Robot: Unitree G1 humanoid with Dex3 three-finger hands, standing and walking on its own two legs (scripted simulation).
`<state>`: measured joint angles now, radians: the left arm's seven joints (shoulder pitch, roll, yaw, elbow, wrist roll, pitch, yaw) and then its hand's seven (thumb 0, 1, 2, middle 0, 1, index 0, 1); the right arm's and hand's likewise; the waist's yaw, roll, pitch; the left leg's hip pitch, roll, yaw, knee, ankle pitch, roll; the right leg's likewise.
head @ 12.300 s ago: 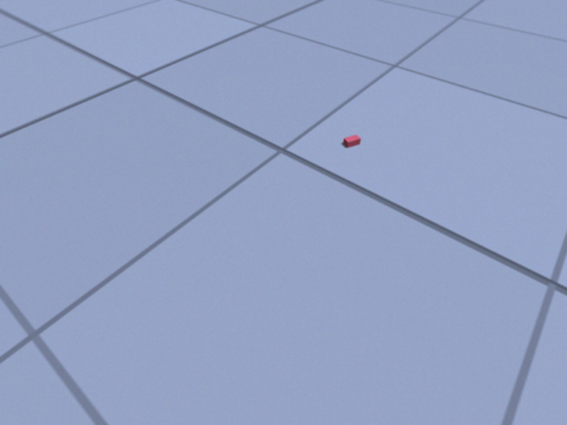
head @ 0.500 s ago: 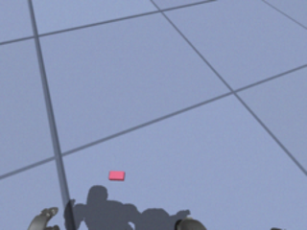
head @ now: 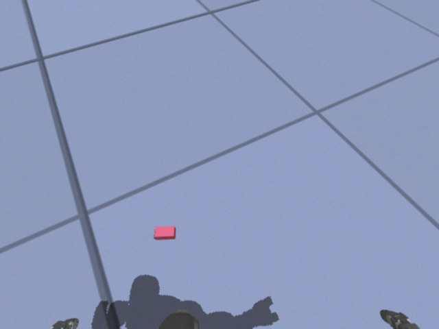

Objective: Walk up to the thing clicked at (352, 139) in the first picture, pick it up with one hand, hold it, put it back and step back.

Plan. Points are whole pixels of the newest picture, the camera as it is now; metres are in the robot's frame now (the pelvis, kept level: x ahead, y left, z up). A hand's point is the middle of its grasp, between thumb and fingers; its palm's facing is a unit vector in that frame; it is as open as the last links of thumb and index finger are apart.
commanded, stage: walk up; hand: left
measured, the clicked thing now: (165, 232) +0.57 +0.27 -0.73
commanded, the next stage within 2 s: stand in 1.52 s
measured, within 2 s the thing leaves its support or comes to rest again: neither
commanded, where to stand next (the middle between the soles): +0.19 +0.03 m, yaw +2 degrees
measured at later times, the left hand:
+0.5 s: hand out of the picture -0.06 +0.25 -0.14, palm faces +0.09 -0.94 -0.34, open 7.4 cm
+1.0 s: hand out of the picture -0.12 +0.24 -0.14, palm faces +0.11 -0.92 -0.37, open 7.4 cm
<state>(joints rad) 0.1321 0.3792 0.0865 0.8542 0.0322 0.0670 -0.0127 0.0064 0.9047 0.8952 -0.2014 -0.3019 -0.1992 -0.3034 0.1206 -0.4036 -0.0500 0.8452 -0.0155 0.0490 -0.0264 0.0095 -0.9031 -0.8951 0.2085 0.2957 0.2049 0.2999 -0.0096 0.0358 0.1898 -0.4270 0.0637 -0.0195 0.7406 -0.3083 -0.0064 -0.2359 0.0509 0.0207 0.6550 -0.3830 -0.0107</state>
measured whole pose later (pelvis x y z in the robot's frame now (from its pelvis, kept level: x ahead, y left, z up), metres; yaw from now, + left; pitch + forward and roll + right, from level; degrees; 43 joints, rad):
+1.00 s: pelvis -0.16 -0.04 +0.01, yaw +5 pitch -3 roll +0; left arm 0.21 0.39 0.05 0.98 0.01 -0.01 -0.01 0.01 0.90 0.90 -0.20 -0.30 -0.20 -0.30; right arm 0.21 -0.34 -0.03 0.97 -0.03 -0.01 0.02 0.01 -0.91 -0.90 0.21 0.30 0.20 0.30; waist 0.02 -0.02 0.07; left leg -0.25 -0.01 -0.05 0.56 -0.26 0.00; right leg -0.19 -0.02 0.01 0.57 -0.37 -0.01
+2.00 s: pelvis -0.16 -0.03 +0.03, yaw +5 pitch -3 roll +0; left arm 0.10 0.35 0.00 1.13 0.01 -0.02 -0.01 0.01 0.90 0.90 -0.20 -0.30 -0.20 -0.30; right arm 0.09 -0.35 -0.01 1.13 -0.01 -0.01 0.02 0.01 -0.91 -0.90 0.20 0.30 0.20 0.30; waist 0.00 0.00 0.06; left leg -0.15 -0.01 -0.05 0.33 -0.13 0.00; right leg -0.08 -0.02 0.01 0.32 -0.19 0.02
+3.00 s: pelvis -0.06 +0.02 +0.02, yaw +3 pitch -3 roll +1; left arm 0.31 0.45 0.06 0.97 0.01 -0.03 -0.05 0.01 0.91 0.90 -0.20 -0.30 -0.20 -0.30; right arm 0.31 -0.37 -0.07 0.93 -0.03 -0.05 0.05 0.01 -0.91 -0.90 0.21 0.30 0.20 0.30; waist -0.02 -0.06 0.08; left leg -0.17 0.01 0.08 0.46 -0.24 0.03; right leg -0.43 -0.02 0.05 0.93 -0.36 -0.02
